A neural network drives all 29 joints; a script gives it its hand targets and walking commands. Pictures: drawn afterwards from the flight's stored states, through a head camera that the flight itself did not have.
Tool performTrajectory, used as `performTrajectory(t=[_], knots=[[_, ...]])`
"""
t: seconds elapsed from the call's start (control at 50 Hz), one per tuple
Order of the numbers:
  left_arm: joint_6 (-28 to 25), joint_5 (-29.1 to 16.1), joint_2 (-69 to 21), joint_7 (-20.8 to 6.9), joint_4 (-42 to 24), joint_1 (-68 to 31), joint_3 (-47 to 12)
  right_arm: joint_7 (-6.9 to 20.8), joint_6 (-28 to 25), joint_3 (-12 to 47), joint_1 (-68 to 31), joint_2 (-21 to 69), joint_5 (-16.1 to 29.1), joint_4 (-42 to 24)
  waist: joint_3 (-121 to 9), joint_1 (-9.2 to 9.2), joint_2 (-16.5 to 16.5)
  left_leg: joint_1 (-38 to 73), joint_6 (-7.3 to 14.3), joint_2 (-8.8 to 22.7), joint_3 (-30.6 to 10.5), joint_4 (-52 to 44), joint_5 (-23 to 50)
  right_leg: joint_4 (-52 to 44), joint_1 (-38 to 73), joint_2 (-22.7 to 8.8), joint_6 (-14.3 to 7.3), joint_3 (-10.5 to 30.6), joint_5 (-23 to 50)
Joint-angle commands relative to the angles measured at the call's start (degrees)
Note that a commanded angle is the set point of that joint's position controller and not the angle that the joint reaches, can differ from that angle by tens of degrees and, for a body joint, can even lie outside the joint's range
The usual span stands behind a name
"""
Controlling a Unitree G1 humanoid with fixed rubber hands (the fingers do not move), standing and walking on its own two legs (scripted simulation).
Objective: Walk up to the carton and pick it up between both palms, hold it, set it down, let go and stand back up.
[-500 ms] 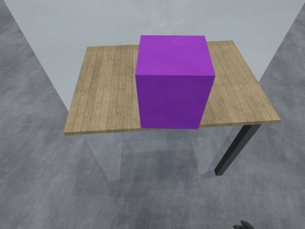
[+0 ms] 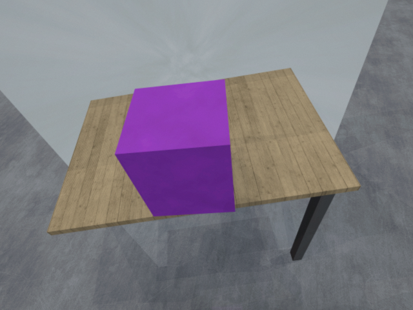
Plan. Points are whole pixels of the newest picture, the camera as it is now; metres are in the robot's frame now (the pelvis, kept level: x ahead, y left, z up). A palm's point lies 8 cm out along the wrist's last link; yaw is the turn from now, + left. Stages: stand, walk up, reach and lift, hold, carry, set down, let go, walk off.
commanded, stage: walk up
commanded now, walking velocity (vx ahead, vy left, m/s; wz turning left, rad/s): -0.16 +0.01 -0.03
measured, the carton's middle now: (186, 152) +0.48 +0.07 +0.02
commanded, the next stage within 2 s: none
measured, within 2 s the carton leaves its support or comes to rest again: neither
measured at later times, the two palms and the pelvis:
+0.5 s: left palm out of the picture +0.00 +0.19 -0.10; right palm out of the picture -0.18 -0.34 -0.12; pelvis -0.08 -0.08 +0.02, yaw +1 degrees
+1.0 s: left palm out of the picture -0.16 +0.14 -0.10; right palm out of the picture -0.06 -0.37 -0.14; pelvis -0.13 -0.11 +0.01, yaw -4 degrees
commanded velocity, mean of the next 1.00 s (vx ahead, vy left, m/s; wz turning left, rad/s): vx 0.00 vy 0.08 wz -0.04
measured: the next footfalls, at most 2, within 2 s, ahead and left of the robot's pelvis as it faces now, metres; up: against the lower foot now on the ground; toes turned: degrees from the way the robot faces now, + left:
left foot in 0.52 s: -0.10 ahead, +0.00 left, +0.00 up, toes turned +9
right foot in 0.82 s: -0.19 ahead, -0.27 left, +0.00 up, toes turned -5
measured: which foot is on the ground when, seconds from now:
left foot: up 0.00-0.50, down 0.52-0.82, up 0.84-1.00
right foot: down 0.00-0.52, up 0.54-0.80, down 0.82-1.00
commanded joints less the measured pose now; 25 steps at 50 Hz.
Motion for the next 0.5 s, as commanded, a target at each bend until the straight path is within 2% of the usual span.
performTrajectory(t=[0.0,0.02,0.04,0.08,0.12,0.16,0.18,0.2,0.22,0.26,0.28,0.3,0.32,0.34,0.36,0.4,0.42,0.44,0.46,0.48], knots=[[-0.93,0.04,7.58,1.3,-3.47,6.01,0.2,0.44,5.12,-1.62,6.78,-3.01,0.48,0.51,-3.83,2.38,-7.87,-5.43,0.85,-5.31,-9.87,17.43,-6.7,-13.57,2.23,-20.15,1.95,18.03,44.86],[-0.77,-0.04,8.78,1.6,-4.39,2.52,0.4,0.65,5.63,-1.25,7.28,-1.92,0.2,0.32,-3.63,0.79,-8.65,-6.83,0.84,-5.64,-10.54,16.1,-3.73,-13.55,3.5,-18.23,2.91,17.25,36.93],[-0.55,-0.4,9.82,1.58,-4.63,0.77,0.58,0.89,5.54,-0.78,7.66,-1.45,-0.11,0.38,-5.67,-0.65,-10.55,-7.24,0.8,-6.42,-10.26,15.46,-1.67,-13.32,6.03,-14.51,4.17,14.29,33.05],[-0.58,-0.32,9.8,1.46,-5.2,1.34,0.4,1.2,5.23,-1.53,6.93,-4.07,-0.39,1.14,-10.13,-0.25,-11.54,-7.54,0.51,-9.09,-8.42,17.03,1.84,-13.9,9.97,-10.94,7.07,10.66,24.85],[-1.08,-0.56,9.54,1.32,-4.87,4.13,0.24,1.23,5.43,-2.23,4.97,-6.32,-0.5,0.73,-10.9,1.86,-13.25,-7.59,-0.14,-9.87,-7.17,17.02,4.3,-17.46,10.79,-11.2,9.54,13.91,12.58],[-1.28,-0.6,8.68,1.26,-4.19,4.18,-0.3,1.65,5.74,-2.05,6.25,-6.17,-0.85,1.85,-10.62,1.9,-14.18,-7.76,-0.15,-9.3,-7.67,15.35,6.8,-23.3,10.33,-11.64,11.13,17.23,-7.67],[-1.32,-0.5,7.85,1.26,-4.02,3.31,-0.76,2.0,5.78,-1.56,7.98,-4.99,-0.97,2.91,-9.88,1.31,-14.19,-7.43,-0.04,-9.42,-7.5,13.79,6.76,-26.76,9.73,-11.66,11.76,18.3,-16.7],[-1.34,-0.43,8.07,1.43,-4.06,2.44,-0.8,2.16,5.7,-1.62,8.7,-4.87,-1.01,3.38,-8.21,1.13,-14.52,-7.06,0.0,-9.17,-7.43,12.58,6.47,-28.13,8.83,-11.96,12.47,19.15,-19.65],[-1.36,-0.43,8.99,1.61,-4.23,2.05,-0.53,2.16,5.64,-1.82,8.67,-5.46,-1.13,3.75,-6.32,1.54,-13.99,-7.12,0.08,-8.64,-7.4,12.01,6.18,-28.3,7.75,-13.07,12.69,19.85,-20.07],[-1.22,-0.59,9.45,1.93,-3.43,2.67,-0.46,2.08,5.16,-1.95,8.76,-5.76,-1.17,4.42,-3.98,2.13,-14.81,-6.3,0.32,-7.92,-6.98,8.2,4.6,-29.12,6.9,-12.62,12.8,19.48,-19.92],[-0.99,-0.53,9.78,2.1,-3.33,2.51,-0.4,2.05,4.83,-1.78,9.35,-5.85,-1.29,4.58,-3.27,1.97,-13.98,-5.92,0.52,-7.94,-6.09,6.35,2.72,-29.3,6.09,-12.29,12.34,18.49,-19.67],[-0.71,-0.58,10.26,2.15,-3.2,2.76,-0.32,2.1,4.62,-1.73,11.03,-5.95,-1.42,5.01,-3.62,1.77,-14.8,-3.03,1.07,-8.51,-3.69,3.67,0.87,-31.05,4.75,-11.06,12.89,16.82,-20.85],[-0.53,-0.42,10.71,2.09,-3.33,2.43,-0.23,2.2,4.46,-1.68,12.96,-6.22,-1.62,5.91,-3.15,1.47,-13.92,-0.91,1.84,-9.36,-1.62,0.41,-0.73,-32.65,3.89,-10.08,14.1,15.77,-20.16],[-0.32,-0.33,10.31,2.0,-3.3,2.44,-0.11,2.34,4.28,-1.2,16.92,-5.35,-1.86,7.27,-3.83,0.74,-15.4,2.69,2.58,-10.83,1.57,-4.39,-3.24,-35.69,3.44,-9.01,15.52,14.41,-21.21],[0.19,-0.6,11.13,2.01,-3.27,1.35,0.27,2.37,3.88,-1.14,21.45,-5.15,-2.07,8.35,-4.08,-0.91,-16.94,7.19,3.63,-11.65,5.11,-10.01,-5.06,-38.14,2.13,-7.22,17.68,11.62,-18.67],[1.2,-0.53,12.84,1.85,-4.24,-0.94,1.49,2.1,2.95,-0.84,29.06,-4.34,-2.06,10.94,-3.41,-2.51,-16.54,13.42,5.86,-12.66,10.26,-20.9,-6.35,-39.15,2.31,-4.62,19.34,7.68,-12.54],[1.87,-0.57,13.81,1.8,-4.78,-3.08,2.3,1.73,2.29,-0.96,35.07,-4.84,-2.13,12.53,-3.14,-5.24,-14.65,16.39,7.8,-12.82,13.18,-29.46,-4.35,-36.05,3.42,-1.76,21.64,4.74,-8.15],[2.65,-1.02,14.1,1.66,-5.28,-5.55,3.35,1.28,1.63,-1.26,41.22,-5.45,-2.05,14.45,-2.78,-8.99,-7.12,18.0,11.01,-11.17,14.12,-42.34,4.91,-23.74,4.59,3.25,24.73,-0.12,-7.94],[3.54,-2.24,11.88,1.3,-4.07,-2.04,3.93,0.73,0.76,-1.03,38.35,-4.71,-1.6,14.06,-2.87,-7.51,13.04,12.45,14.24,-3.12,3.43,-48.78,11.91,5.46,6.07,8.24,22.65,-3.07,-11.26],[4.41,-2.76,7.45,0.87,-1.8,6.89,3.43,0.14,0.33,-0.2,19.04,-2.72,-0.5,8.35,-1.44,1.76,30.5,-2.83,17.37,12.88,-17.6,-44.59,2.84,31.05,3.22,5.21,14.86,2.06,-18.17]])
